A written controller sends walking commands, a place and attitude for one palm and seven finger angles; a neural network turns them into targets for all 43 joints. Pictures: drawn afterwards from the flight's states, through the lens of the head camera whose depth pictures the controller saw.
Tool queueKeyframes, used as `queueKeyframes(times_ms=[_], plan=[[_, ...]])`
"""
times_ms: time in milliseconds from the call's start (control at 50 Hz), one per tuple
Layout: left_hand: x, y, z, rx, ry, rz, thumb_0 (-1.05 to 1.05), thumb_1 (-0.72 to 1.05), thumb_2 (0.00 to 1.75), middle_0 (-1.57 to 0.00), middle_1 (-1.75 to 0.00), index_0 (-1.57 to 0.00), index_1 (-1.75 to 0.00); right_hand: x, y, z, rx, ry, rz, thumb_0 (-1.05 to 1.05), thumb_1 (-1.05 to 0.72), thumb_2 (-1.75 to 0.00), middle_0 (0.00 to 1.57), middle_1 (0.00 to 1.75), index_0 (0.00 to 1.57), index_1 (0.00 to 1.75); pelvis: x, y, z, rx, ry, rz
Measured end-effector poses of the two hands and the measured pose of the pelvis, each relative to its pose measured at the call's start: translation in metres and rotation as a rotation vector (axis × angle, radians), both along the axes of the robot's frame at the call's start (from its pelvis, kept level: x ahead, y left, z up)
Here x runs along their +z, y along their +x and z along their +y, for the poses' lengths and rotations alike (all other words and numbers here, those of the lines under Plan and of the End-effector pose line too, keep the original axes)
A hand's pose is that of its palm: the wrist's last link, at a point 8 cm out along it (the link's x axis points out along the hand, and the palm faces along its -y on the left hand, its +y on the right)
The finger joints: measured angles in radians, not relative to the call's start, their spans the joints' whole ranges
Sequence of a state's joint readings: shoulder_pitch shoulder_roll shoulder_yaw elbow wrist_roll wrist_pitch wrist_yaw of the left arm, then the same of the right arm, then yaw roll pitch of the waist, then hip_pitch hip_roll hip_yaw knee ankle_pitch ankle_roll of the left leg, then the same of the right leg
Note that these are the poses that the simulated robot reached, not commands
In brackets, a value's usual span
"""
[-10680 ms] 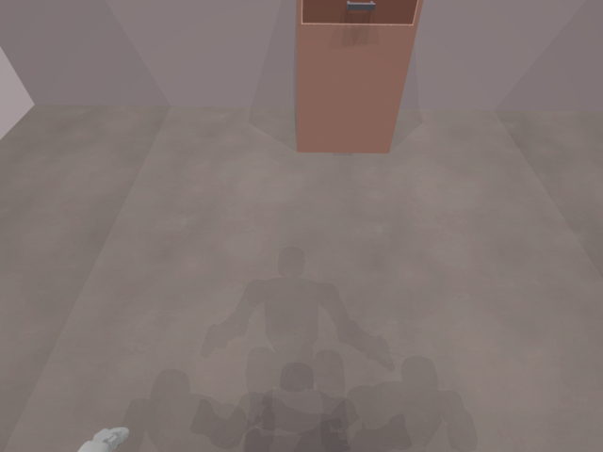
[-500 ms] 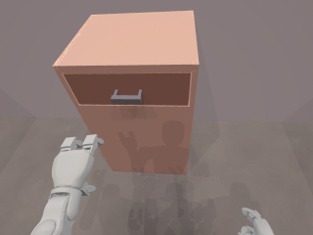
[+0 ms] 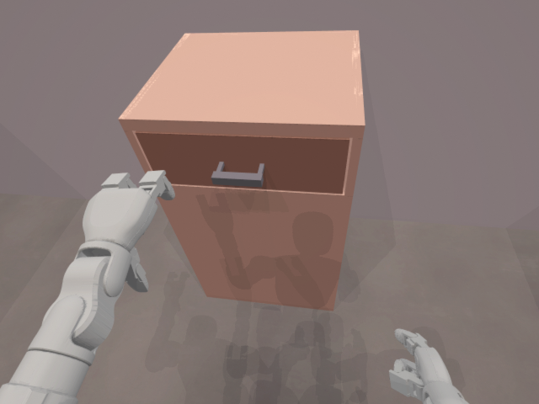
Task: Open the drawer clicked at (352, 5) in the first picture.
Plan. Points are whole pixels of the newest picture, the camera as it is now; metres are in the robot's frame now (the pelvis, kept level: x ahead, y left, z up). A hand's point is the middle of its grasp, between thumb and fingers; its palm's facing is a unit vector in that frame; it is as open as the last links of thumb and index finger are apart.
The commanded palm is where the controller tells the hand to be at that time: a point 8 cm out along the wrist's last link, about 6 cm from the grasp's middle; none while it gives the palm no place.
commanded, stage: raise the hand with hooked fingers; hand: left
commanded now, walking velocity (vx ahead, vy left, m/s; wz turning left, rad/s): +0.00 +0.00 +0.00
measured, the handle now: (239, 172) +0.57 +0.16 -0.02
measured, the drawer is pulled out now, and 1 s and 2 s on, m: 0.00 0.00 0.00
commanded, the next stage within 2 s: move the hooked fingers above the handle in 0.36 s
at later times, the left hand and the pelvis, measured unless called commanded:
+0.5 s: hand (133, 240) +0.30 +0.25 +0.09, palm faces +0.08 -0.07 -0.99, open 13.8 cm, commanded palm +0.28 +0.24 +0.14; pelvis -0.01 +0.01 +0.00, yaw +0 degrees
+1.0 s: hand (177, 216) +0.37 +0.22 +0.06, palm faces -0.04 -0.04 -1.00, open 13.8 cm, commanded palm +0.36 +0.22 +0.13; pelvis -0.01 +0.00 +0.00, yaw +0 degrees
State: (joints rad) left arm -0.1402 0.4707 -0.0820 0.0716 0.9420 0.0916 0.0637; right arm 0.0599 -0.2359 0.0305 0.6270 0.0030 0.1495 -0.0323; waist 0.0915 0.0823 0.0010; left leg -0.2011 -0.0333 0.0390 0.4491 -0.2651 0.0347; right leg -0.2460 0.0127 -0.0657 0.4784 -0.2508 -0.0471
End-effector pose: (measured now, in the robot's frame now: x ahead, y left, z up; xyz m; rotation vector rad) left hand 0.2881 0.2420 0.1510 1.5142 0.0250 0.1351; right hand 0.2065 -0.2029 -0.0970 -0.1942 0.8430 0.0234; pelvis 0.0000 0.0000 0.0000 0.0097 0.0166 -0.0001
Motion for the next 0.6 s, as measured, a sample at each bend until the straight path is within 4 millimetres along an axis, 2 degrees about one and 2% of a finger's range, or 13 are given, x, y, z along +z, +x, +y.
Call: queueKeyframes(times_ms=[60, 120, 220, 300, 400, 480, 600], plan=[[0.003, 0.004, 0.004, -0.002, -0.008, 0.016, 0.0, -0.49, 0.3, -0.32, -1.2, -0.32, -1.2, -0.004, -0.007, -0.003, -0.009, -0.001, 0.027, 0.01, -0.9, -0.9, 0.2, 0.3, 0.2, 0.3, 0.001, 0.0, 0.002, 0.001, -0.002, 0.006], [-0.003, 0.004, 0.004, -0.019, -0.027, 0.055, 0.0, -0.49, 0.3, -0.31, -1.2, -0.32, -1.2, -0.008, -0.016, -0.007, -0.022, -0.006, 0.052, 0.01, -0.9, -0.9, 0.2, 0.3, 0.2, 0.3, 0.001, 0.0, 0.004, -0.002, -0.002, 0.012], [-0.017, -0.005, -0.002, -0.085, -0.04, 0.087, 0.0, -0.49, 0.3, -0.32, -1.2, -0.32, -1.2, -0.012, -0.03, -0.016, -0.035, -0.032, 0.089, 0.01, -0.91, -0.9, 0.2, 0.3, 0.2, 0.3, 0.001, -0.002, 0.007, -0.006, -0.002, 0.022], [-0.018, -0.012, -0.002, -0.117, -0.032, 0.042, 0.0, -0.49, 0.3, -0.32, -1.2, -0.32, -1.2, -0.014, -0.038, -0.019, -0.041, -0.048, 0.108, 0.01, -0.91, -0.9, 0.2, 0.3, 0.2, 0.3, 0.0, -0.005, 0.008, -0.006, -0.002, 0.026], [-0.008, -0.013, 0.006, -0.079, -0.01, -0.03, 0.0, -0.49, 0.3, -0.32, -1.2, -0.32, -1.21, -0.016, -0.041, -0.016, -0.046, -0.036, 0.109, 0.01, -0.91, -0.9, 0.2, 0.3, 0.2, 0.3, 0.0, -0.009, 0.009, -0.003, -0.002, 0.03], [-0.007, -0.011, 0.012, -0.026, -0.016, -0.02, 0.0, -0.49, 0.3, -0.32, -1.2, -0.32, -1.21, -0.015, -0.039, -0.011, -0.05, -0.012, 0.091, 0.01, -0.91, -0.9, 0.2, 0.3, 0.2, 0.3, 0.0, -0.011, 0.01, -0.004, -0.002, 0.025], [-0.02, -0.004, -0.002, -0.053, -0.025, 0.06, 0.0, -0.49, 0.3, -0.32, -1.2, -0.32, -1.2, -0.011, -0.035, -0.004, -0.036, -0.008, 0.06, 0.01, -0.91, -0.9, 0.2, 0.3, 0.2, 0.3, 0.0, -0.014, 0.01, 0.006, -0.001, 0.018]])
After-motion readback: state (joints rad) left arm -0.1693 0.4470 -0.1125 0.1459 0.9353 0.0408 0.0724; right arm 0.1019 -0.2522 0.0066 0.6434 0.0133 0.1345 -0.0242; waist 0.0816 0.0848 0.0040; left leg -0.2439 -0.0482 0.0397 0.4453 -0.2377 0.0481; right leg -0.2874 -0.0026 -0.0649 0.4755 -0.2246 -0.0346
